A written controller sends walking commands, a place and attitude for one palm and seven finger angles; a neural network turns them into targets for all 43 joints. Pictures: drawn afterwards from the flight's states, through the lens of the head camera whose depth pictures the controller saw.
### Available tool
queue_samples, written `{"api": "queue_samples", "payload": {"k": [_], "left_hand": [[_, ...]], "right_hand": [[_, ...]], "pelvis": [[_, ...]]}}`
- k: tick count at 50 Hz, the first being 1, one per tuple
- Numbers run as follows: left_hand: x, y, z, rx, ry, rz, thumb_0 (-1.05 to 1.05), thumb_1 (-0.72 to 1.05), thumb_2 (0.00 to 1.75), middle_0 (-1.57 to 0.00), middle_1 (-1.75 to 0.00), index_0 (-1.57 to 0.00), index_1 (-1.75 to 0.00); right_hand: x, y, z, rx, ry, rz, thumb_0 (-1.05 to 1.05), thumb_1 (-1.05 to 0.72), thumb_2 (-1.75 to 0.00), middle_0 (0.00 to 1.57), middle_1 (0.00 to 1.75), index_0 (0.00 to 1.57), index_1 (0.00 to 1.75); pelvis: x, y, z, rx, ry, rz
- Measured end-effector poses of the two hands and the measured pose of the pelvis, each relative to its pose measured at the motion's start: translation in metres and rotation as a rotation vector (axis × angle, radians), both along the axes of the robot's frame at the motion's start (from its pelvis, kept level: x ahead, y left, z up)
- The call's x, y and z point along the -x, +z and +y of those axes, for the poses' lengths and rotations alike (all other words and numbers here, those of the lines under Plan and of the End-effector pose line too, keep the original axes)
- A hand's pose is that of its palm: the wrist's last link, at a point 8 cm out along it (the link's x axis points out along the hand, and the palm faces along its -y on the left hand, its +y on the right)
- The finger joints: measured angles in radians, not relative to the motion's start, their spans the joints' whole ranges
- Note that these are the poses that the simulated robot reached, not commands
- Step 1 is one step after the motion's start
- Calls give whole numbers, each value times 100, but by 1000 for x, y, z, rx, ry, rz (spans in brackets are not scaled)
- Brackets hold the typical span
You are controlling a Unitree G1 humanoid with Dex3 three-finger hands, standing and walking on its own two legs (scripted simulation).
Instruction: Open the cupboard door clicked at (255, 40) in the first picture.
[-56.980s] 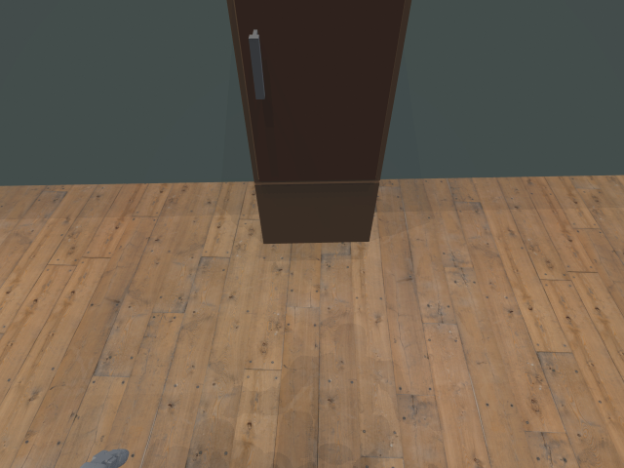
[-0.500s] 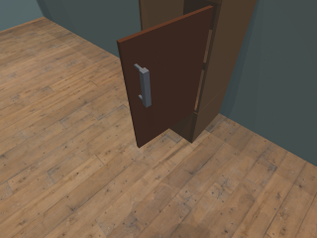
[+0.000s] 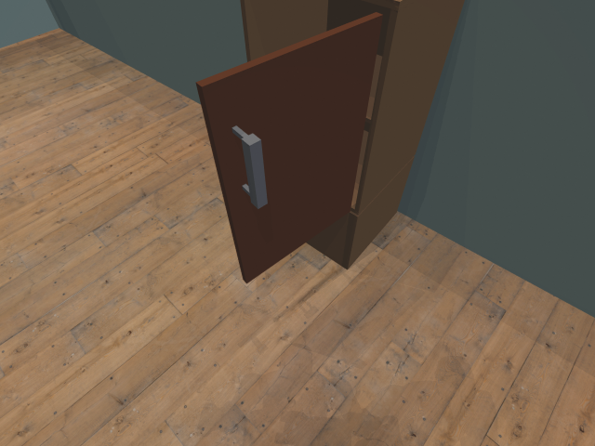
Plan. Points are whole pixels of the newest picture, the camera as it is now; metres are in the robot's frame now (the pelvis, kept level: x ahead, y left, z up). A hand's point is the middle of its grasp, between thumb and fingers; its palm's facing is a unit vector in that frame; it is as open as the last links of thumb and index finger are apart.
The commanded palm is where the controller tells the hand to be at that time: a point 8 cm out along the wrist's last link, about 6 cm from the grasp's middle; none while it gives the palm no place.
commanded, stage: look to check the result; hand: left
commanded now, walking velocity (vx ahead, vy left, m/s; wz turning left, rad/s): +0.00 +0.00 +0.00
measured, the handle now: (248, 168) +0.57 +0.12 +0.02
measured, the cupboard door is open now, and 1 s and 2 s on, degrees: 80 80 80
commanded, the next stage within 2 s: stand and wait in 0.44 s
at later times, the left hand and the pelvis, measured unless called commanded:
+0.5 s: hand out of the picture +0.06 +0.22 -0.16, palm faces -0.02 -0.95 -0.31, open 7.3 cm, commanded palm none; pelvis +0.01 +0.00 +0.00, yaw -1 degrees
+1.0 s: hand out of the picture +0.07 +0.23 -0.16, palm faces -0.03 -0.95 -0.31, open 7.3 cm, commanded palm none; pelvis +0.01 +0.00 +0.00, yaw -1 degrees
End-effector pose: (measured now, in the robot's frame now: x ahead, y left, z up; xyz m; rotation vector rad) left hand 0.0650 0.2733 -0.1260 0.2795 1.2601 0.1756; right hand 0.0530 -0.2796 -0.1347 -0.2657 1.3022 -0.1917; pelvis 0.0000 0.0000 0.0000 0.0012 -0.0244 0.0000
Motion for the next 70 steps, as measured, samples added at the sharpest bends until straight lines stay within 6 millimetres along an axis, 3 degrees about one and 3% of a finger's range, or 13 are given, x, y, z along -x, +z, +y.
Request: {"api": "queue_samples", "payload": {"k": [12,27,51,70], "left_hand": [[15,0,3,-16,25,66,0,91,90,-20,-30,-20,-30],[3,0,-4,-5,16,33,0,91,90,-20,-30,-20,-30],[-1,0,4,-7,-3,34,0,91,90,-20,-30,-20,-30],[4,0,9,-7,-1,41,0,91,90,-20,-30,-20,-30]], "right_hand": [[-7,-4,5,-19,5,15,1,-91,-90,20,30,21,30],[-24,-2,6,-25,4,-29,1,-90,-90,20,30,21,30],[-4,0,7,-13,-23,8,1,-91,-90,20,30,21,30],[-10,2,11,-14,-14,-8,1,-90,-90,20,30,21,30]], "pelvis": [[-8,1,-2,-3,-4,3],[-14,1,-4,-5,-10,0],[-14,1,1,-4,-19,-1],[-12,2,6,-4,-17,0]]}}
